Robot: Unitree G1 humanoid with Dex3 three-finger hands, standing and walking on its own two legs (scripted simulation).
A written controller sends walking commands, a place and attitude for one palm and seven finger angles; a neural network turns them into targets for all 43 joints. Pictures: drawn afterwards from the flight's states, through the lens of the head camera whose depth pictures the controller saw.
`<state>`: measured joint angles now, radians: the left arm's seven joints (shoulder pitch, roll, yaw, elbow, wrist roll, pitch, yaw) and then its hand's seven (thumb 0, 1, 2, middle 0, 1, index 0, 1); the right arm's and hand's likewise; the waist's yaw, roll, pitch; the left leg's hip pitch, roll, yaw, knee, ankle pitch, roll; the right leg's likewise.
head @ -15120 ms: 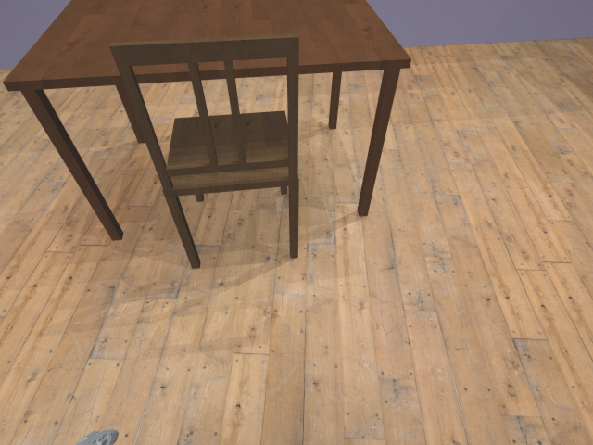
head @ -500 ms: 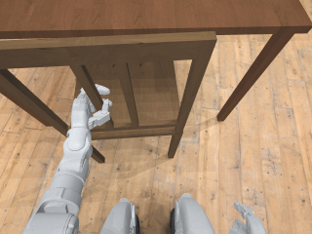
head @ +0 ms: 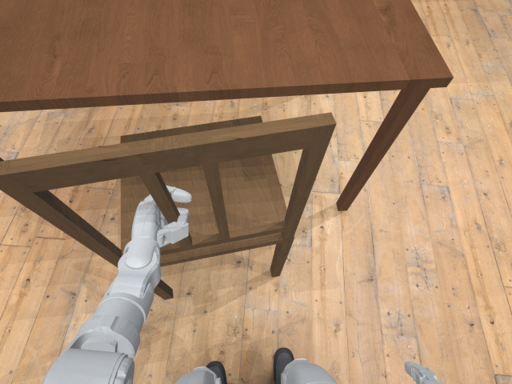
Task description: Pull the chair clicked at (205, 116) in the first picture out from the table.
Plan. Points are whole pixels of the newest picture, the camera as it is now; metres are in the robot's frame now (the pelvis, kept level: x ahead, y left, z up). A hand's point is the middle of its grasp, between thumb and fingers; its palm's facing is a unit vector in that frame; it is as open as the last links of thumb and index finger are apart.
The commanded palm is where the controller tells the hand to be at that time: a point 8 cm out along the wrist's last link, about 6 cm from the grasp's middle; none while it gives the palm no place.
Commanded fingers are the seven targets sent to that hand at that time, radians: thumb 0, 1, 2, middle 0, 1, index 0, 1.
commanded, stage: step backward, pulling the chair out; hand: left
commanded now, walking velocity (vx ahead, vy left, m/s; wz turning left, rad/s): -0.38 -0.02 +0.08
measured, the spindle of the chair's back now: (171, 214) +0.40 +0.14 -0.08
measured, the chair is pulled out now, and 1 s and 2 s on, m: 0.08 0.13 0.13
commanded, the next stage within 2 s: none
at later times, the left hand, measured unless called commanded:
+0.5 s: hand (191, 251) +0.33 +0.10 -0.07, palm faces +0.04 -0.99 -0.15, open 5.3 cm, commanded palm +0.31 +0.15 -0.07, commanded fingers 0.00 0.90 0.90 -0.50 -1.45 -0.50 -1.45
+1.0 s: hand (190, 254) +0.32 +0.10 -0.07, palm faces +0.00 -0.99 -0.16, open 5.3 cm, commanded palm +0.31 +0.16 -0.06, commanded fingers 0.00 0.90 0.90 -0.50 -1.45 -0.50 -1.45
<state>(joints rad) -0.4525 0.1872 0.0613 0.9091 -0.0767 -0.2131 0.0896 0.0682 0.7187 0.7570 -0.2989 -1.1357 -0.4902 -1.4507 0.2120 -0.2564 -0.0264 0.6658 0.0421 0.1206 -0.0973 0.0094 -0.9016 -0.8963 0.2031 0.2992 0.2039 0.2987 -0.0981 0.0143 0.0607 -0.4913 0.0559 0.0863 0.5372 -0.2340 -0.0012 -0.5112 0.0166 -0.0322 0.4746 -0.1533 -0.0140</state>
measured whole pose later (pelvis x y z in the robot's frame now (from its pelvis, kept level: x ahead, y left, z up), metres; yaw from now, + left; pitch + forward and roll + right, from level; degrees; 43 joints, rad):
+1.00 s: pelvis -0.04 +0.00 +0.00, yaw +2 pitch +6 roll +0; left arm -0.49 0.13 -0.01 1.00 -0.08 -0.23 0.13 0.06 0.70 0.75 -0.29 -1.13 -0.49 -1.45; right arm 0.19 -0.26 -0.01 0.74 0.06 0.01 -0.11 0.01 -0.90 -0.90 0.20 0.30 0.21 0.30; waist -0.07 0.02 0.12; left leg -0.45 0.03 0.07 0.53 -0.18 0.00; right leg -0.48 -0.01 -0.05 0.51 -0.13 -0.02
